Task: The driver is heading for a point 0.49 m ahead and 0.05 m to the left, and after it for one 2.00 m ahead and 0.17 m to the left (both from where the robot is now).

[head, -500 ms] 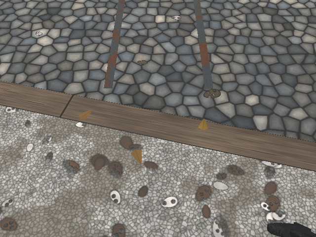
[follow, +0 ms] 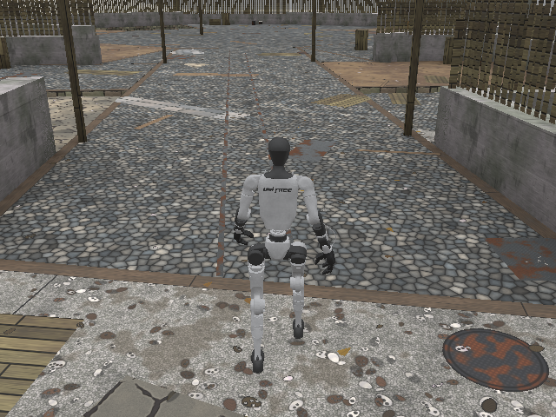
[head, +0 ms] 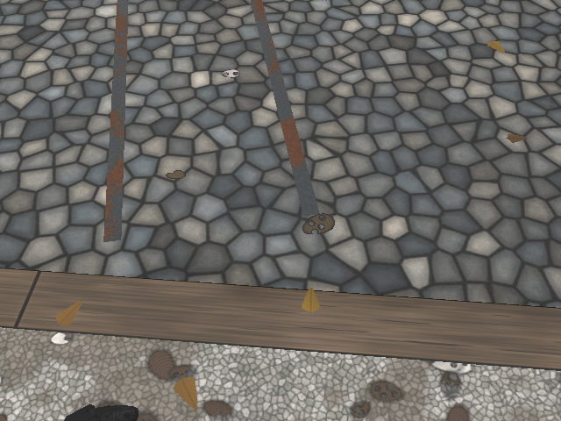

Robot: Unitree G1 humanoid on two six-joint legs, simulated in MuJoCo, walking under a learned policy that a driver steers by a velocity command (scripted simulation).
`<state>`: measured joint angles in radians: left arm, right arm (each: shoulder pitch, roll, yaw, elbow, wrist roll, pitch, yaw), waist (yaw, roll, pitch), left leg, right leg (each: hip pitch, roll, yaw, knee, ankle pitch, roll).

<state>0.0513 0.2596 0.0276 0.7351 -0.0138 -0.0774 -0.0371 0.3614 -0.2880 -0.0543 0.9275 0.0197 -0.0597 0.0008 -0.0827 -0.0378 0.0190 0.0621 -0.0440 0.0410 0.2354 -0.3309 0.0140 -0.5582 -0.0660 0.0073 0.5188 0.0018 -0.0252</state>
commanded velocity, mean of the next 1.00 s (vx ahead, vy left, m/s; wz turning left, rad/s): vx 0.50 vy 0.00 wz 0.00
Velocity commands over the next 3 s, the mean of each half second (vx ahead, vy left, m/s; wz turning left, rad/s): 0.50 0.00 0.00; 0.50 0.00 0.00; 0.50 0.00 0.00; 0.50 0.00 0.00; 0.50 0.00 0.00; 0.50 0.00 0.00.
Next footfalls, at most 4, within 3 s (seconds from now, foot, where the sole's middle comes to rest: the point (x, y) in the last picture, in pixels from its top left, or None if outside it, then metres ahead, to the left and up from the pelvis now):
0.04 right None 0.20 -0.12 -0.77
0.58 left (228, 412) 0.50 0.11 -0.77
1.10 right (316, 304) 0.76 -0.13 -0.77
1.66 left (217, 236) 1.08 0.14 -0.87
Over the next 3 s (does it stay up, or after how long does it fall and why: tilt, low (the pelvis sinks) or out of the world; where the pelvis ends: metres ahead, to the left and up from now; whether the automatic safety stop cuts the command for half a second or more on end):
stays up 1.66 0.10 -0.09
